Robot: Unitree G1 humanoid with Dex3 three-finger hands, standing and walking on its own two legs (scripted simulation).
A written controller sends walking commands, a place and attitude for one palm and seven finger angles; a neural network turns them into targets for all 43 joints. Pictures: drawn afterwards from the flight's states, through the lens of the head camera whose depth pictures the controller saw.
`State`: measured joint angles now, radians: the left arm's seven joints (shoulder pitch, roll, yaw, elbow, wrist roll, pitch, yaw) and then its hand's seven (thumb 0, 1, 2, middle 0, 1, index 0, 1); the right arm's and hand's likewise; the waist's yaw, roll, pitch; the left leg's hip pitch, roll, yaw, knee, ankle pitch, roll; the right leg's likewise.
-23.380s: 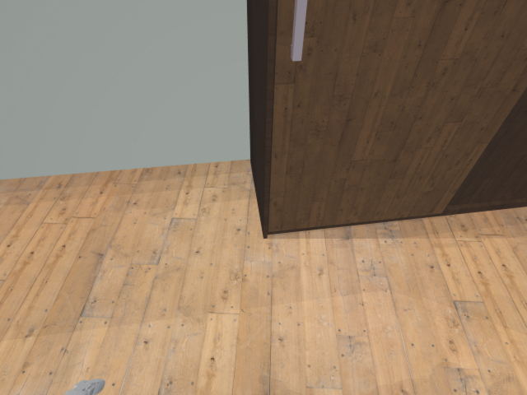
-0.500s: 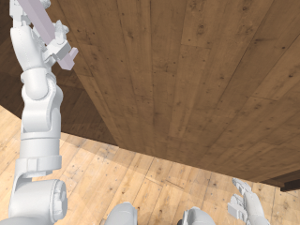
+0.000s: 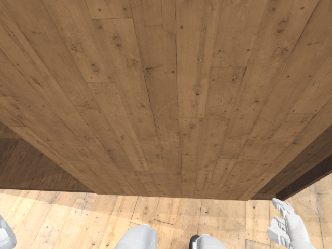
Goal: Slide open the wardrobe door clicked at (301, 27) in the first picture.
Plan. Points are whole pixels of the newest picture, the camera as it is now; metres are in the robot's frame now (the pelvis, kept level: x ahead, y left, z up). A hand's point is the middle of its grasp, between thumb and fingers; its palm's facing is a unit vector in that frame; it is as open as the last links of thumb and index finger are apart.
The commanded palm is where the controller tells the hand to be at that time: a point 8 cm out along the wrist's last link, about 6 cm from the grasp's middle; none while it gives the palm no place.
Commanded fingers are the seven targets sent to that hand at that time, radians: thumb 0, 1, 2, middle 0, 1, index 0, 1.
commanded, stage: stop walking and hold the door there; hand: left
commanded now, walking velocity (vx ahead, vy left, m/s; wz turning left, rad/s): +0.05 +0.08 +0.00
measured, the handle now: out of the picture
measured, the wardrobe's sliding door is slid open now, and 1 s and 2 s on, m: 0.68 0.68 0.67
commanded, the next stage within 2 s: none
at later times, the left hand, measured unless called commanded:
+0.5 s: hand out of the picture +0.35 +0.41 +0.20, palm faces +0.63 -0.77 -0.13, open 6.6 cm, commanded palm +0.31 +0.45 +0.17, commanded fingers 0.00 0.90 0.90 -0.45 -1.40 -0.45 -1.40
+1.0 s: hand out of the picture +0.35 +0.40 +0.20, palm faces +0.56 -0.82 -0.10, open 6.6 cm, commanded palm +0.30 +0.46 +0.17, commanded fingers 0.00 0.90 0.90 -0.45 -1.40 -0.45 -1.40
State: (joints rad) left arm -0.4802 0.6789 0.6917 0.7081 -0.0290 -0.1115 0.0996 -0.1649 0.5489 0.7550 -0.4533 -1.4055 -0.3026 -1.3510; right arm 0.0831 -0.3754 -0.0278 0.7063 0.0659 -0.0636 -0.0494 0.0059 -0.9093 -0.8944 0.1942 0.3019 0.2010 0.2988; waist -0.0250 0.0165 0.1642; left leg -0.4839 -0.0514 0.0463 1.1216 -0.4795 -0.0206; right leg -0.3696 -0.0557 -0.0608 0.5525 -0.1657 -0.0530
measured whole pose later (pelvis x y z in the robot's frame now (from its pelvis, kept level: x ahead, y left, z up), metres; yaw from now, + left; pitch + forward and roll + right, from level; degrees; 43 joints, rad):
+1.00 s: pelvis -0.12 +0.06 +0.00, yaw -9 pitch +0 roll -1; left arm -0.82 0.87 0.61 1.19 0.01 -0.15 0.05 -0.04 0.66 0.75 -0.34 -1.33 -0.26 -1.30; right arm 0.31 -0.35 0.01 0.75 0.04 -0.05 -0.09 0.00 -0.90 -0.89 0.20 0.30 0.21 0.30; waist -0.10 -0.01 0.05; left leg -0.35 0.06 0.11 0.55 -0.20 0.03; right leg -0.30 0.00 -0.02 0.50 -0.19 0.02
